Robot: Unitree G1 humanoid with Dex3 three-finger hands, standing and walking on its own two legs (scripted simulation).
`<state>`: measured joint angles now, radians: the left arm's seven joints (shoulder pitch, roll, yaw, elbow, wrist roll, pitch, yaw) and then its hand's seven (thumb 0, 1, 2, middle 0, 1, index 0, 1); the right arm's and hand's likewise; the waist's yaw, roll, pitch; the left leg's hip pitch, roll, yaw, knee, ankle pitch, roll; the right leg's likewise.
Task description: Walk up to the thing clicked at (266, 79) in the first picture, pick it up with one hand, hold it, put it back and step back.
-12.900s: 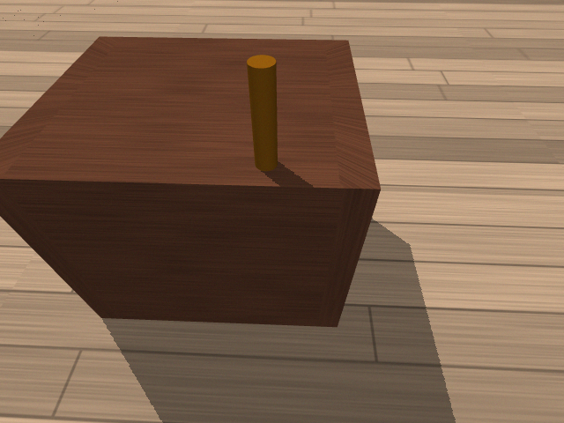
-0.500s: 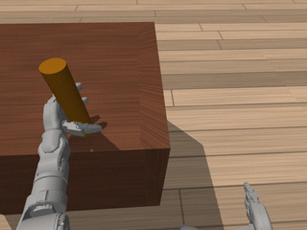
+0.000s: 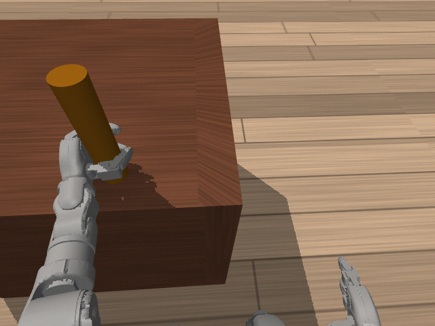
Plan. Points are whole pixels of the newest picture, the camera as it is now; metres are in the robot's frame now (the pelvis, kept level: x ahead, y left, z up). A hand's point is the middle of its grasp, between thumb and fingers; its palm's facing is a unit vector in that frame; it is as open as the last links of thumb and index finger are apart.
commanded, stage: settle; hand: left
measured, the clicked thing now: (96, 134) +0.42 +0.20 +0.13
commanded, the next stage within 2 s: lift in 0.74 s
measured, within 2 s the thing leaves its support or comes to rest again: leaves its support in 0.20 s
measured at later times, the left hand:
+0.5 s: hand (101, 131) +0.43 +0.20 +0.13, palm faces +0.19 -0.98 -0.03, open 7.1 cm
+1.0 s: hand (96, 123) +0.42 +0.19 +0.16, palm faces +0.20 -0.98 -0.03, open 7.1 cm
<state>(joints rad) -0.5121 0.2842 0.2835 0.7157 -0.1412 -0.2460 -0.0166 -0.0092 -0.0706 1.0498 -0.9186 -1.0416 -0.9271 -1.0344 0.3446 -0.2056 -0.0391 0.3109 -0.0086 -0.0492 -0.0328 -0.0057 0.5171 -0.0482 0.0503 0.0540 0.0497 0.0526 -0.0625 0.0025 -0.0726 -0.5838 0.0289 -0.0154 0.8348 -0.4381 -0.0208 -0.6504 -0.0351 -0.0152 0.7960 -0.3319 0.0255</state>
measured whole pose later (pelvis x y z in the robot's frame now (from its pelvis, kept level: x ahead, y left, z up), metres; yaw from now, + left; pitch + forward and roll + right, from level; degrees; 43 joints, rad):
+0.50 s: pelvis +0.02 +0.00 +0.01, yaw +0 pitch +8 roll -1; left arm -0.51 0.31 0.27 0.60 -0.15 -0.07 -0.02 -0.01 -0.05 1.13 -0.90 -1.08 -0.90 -1.08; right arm 0.35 -0.21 -0.03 0.33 0.02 -0.04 -0.05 -0.01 0.53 -0.05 0.05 0.05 0.05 0.05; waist -0.04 0.03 -0.09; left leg -0.48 0.03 -0.01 0.78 -0.44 -0.02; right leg -0.55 -0.03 -0.02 0.74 -0.34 0.02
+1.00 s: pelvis +0.01 +0.00 +0.02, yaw +0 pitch +5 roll +0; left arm -0.51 0.30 0.28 0.51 -0.15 0.05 0.00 -0.01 -0.06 1.14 -0.90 -1.08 -0.91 -1.09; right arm 0.32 -0.22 -0.05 0.41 0.03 -0.08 -0.08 -0.01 0.55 -0.05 0.05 0.05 0.05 0.05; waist -0.04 0.03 -0.07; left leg -0.40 0.03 -0.01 0.70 -0.39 -0.03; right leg -0.47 -0.03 -0.02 0.68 -0.30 0.02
